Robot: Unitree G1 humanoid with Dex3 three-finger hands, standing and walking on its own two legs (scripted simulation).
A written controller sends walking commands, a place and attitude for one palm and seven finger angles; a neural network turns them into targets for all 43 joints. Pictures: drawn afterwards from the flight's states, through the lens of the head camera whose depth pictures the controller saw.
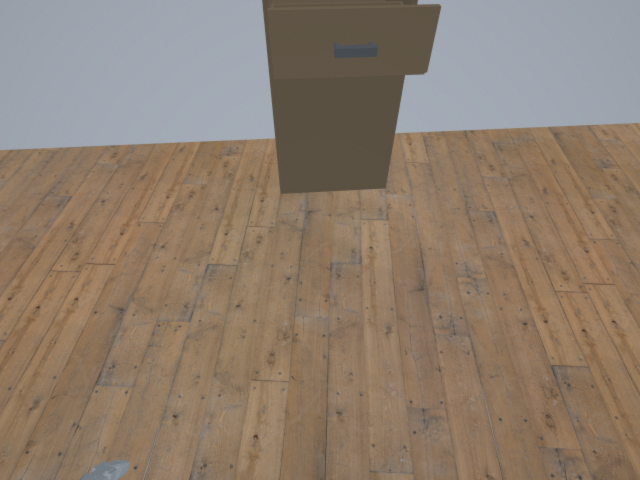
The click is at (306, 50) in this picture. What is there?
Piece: drawer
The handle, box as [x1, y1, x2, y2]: [334, 41, 377, 57]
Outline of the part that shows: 377,47 376,44 374,44 372,41 370,41 368,44 363,45 338,45 337,42 334,42 334,55 335,57 376,56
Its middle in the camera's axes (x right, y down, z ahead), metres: +0.09 -0.53 +1.07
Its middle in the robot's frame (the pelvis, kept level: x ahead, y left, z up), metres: +1.17 -0.04 +0.03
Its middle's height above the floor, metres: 0.80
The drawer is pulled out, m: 0.29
